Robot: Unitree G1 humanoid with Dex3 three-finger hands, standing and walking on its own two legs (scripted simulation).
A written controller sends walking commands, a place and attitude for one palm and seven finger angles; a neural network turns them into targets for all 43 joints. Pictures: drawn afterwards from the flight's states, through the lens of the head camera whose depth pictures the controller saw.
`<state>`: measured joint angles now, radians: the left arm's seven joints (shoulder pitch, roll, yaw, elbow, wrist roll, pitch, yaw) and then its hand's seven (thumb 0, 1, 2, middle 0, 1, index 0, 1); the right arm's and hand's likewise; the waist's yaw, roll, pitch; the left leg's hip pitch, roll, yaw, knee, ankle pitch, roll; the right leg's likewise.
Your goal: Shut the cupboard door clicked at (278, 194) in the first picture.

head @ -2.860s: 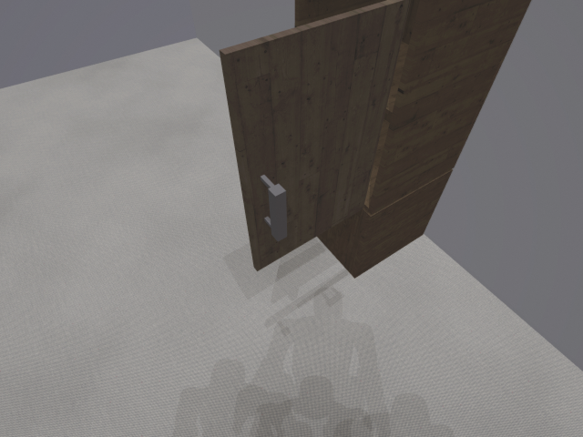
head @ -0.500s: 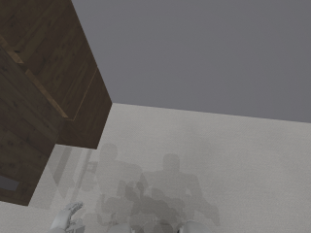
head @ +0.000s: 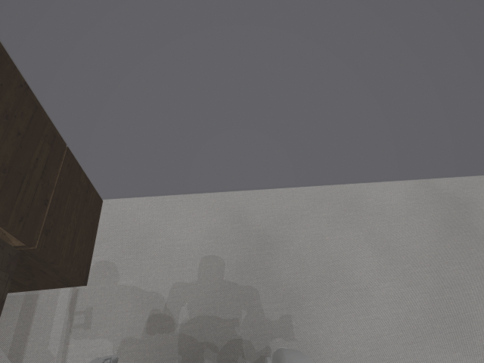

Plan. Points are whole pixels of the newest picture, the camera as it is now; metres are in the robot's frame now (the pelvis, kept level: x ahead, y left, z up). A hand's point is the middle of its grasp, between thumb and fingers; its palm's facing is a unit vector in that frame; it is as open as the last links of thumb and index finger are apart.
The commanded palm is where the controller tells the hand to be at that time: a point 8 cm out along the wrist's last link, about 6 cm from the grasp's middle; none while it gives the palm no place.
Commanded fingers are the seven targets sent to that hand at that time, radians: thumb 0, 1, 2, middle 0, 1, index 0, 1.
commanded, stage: walk to a spot facing it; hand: left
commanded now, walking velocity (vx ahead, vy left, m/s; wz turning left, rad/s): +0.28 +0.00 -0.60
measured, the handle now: out of the picture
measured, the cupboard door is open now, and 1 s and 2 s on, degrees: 92 92 92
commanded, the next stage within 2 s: turn to face it in 0.96 s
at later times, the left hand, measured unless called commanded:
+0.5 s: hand (208, 301) +0.24 +0.08 -0.16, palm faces -0.27 -0.94 -0.21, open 7.3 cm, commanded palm none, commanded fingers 0.00 0.90 0.90 -0.20 -0.30 -0.20 -0.30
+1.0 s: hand (272, 177) +0.56 -0.04 -0.15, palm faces -0.52 -0.83 -0.22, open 7.4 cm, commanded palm none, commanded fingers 0.00 0.90 0.90 -0.20 -0.30 -0.20 -0.30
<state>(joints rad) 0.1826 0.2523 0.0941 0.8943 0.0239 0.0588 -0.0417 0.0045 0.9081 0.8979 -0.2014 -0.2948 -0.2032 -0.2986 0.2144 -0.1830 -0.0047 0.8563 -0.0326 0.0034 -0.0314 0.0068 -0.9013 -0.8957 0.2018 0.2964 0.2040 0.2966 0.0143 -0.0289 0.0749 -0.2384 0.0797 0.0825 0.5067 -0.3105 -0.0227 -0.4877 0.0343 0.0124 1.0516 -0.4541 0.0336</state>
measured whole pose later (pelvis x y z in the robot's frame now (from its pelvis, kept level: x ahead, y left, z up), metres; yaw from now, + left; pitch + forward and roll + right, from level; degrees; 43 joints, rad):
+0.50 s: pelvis +0.15 -0.09 +0.00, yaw -17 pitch +1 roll +1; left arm 0.26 0.19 0.05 0.97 0.02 -0.04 -0.03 0.00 0.91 0.90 -0.20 -0.29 -0.20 -0.30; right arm 0.16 -0.23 -0.05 0.90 -0.02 0.00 0.01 0.01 -0.91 -0.90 0.20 0.30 0.20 0.30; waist -0.01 0.00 0.08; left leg -0.57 0.12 0.05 0.92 -0.28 -0.08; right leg -0.11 0.04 0.00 0.41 -0.32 -0.07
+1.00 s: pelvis +0.37 -0.16 +0.00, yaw -32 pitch +1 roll +1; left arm 0.13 0.22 0.08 0.93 0.03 0.02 -0.06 0.00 0.91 0.90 -0.20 -0.29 -0.20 -0.30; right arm 0.35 -0.20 -0.03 1.00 -0.03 -0.04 -0.01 0.01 -0.90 -0.90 0.20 0.30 0.20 0.30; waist -0.02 0.01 0.09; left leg -0.10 0.11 0.27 0.41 -0.31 -0.05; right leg -0.59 -0.10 -0.08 0.84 -0.21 0.01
